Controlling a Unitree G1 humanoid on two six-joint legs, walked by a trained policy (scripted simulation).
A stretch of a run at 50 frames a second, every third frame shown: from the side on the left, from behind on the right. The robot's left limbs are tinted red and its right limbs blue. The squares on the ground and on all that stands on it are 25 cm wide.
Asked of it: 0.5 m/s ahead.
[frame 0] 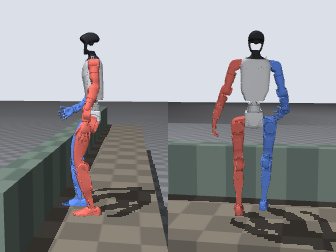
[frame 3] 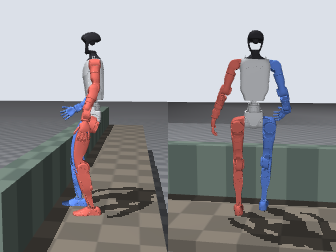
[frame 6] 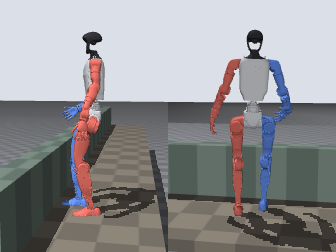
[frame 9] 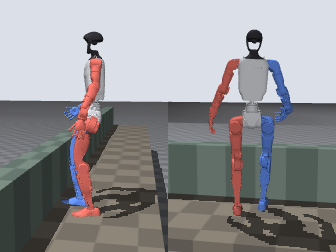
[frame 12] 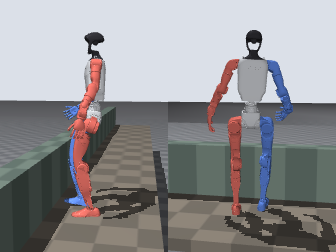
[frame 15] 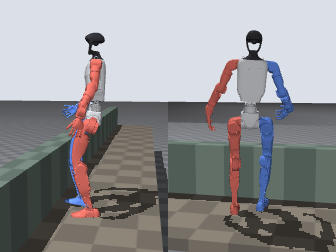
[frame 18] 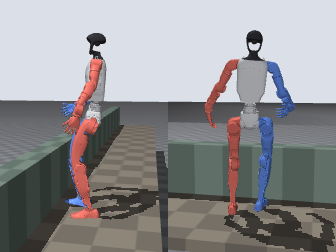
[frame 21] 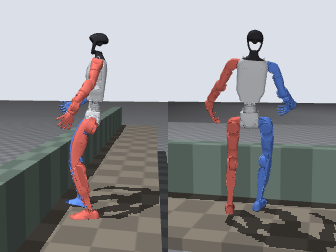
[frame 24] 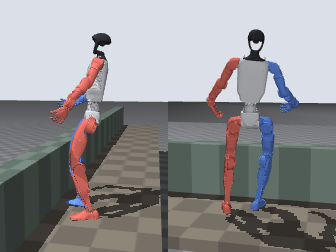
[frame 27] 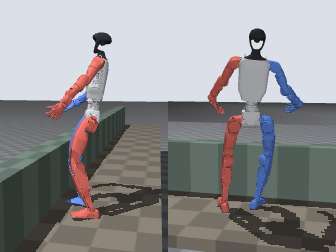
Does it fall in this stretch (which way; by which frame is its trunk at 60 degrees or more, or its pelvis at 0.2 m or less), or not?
no
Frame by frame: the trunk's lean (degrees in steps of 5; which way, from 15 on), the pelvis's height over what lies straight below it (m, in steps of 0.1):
0: 5, 0.8
3: 5, 0.8
6: 5, 0.8
9: 5, 0.8
12: 5, 0.8
15: 5, 0.8
18: 5, 0.8
21: 5, 0.8
24: 10, 0.8
27: 10, 0.8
